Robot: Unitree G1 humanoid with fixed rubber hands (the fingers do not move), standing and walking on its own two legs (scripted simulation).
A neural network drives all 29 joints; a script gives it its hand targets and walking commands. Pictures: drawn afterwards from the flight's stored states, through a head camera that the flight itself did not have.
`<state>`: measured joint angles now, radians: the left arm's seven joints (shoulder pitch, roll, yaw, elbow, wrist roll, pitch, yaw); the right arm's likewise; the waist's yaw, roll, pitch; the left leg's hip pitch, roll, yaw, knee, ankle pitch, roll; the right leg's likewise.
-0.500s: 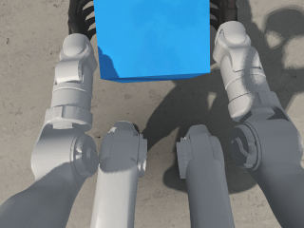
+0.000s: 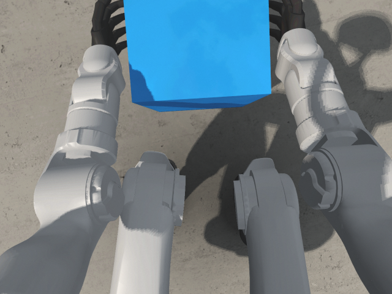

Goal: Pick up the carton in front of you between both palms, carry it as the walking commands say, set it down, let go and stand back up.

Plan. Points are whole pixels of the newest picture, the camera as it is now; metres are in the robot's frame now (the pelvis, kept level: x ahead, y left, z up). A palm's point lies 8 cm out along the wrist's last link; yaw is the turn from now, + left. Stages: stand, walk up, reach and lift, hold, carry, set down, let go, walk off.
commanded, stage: set down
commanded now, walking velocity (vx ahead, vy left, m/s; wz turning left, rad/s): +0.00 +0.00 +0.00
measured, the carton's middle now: (198, 54) +0.51 +0.04 -0.25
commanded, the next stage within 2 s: let go in 1.84 s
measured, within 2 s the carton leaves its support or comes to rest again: rests again in 0.56 s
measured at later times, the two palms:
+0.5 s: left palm (105, 44) +0.50 +0.20 -0.17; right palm (291, 29) +0.53 -0.11 -0.17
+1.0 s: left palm (69, 30) +0.51 +0.24 -0.13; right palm (321, 13) +0.55 -0.14 -0.13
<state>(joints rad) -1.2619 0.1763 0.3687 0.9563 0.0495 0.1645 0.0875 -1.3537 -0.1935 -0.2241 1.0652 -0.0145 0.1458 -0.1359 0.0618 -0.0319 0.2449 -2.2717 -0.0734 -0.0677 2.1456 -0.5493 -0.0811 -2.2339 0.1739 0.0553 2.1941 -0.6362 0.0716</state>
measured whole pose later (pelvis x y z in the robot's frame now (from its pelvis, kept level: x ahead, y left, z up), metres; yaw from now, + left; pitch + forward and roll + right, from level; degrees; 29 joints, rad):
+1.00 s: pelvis +0.00 +0.01 +0.01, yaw +1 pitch +38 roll +0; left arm -1.23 0.33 0.19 0.91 -0.21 0.06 0.11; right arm -1.28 -0.35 -0.07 0.90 0.17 0.11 -0.12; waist 0.05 -0.01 0.25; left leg -2.25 -0.03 -0.02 2.12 -0.54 -0.03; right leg -2.20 0.08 0.03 2.17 -0.63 0.04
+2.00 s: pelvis +0.04 +0.01 +0.27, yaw +1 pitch +45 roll -1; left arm -0.86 0.21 0.32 0.76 0.05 0.11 -0.02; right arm -0.93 -0.21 -0.26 0.80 -0.08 0.13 -0.03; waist 0.04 -0.02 -0.11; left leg -1.57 -0.03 -0.04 1.10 -0.31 -0.01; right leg -1.53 0.05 0.06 1.13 -0.38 0.03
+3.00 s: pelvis +0.12 +0.00 +0.40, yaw +2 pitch -4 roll +1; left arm 0.21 0.21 0.05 0.42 0.02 0.14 -0.08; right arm 0.22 -0.21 -0.04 0.43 -0.01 0.13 0.07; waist 0.00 -0.02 0.10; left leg -0.10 -0.01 -0.05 0.43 -0.25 -0.01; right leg -0.07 0.02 0.05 0.45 -0.30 -0.01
